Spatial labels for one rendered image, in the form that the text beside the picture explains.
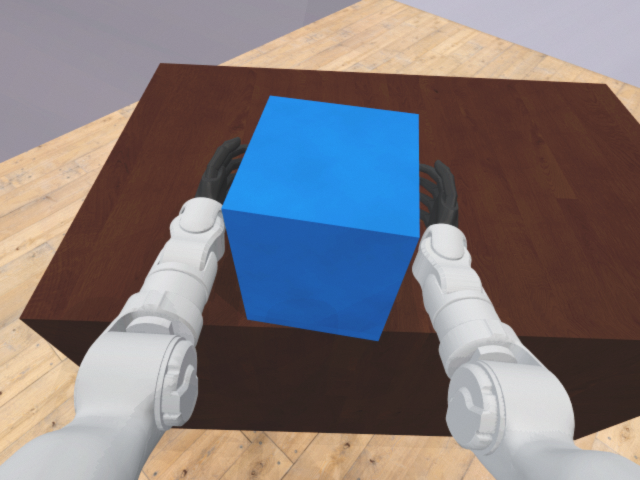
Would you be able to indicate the carton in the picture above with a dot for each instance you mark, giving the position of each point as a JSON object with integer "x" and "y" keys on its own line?
{"x": 322, "y": 216}

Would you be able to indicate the left robot hand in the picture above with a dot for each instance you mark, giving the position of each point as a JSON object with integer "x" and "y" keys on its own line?
{"x": 217, "y": 179}

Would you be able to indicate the right robot forearm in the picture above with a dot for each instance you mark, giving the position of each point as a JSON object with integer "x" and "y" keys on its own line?
{"x": 460, "y": 311}

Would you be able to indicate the right robot upper arm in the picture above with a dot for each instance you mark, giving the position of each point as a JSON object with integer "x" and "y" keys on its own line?
{"x": 518, "y": 421}

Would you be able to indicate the right robot hand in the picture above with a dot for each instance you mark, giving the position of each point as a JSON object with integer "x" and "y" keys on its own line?
{"x": 443, "y": 207}

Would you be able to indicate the left robot forearm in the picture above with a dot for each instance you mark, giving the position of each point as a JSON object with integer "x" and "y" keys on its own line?
{"x": 178, "y": 285}

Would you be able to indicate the pedestal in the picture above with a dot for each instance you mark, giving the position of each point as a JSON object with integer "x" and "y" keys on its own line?
{"x": 548, "y": 181}

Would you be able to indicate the left robot upper arm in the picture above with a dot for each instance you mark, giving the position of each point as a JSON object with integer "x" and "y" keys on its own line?
{"x": 132, "y": 389}

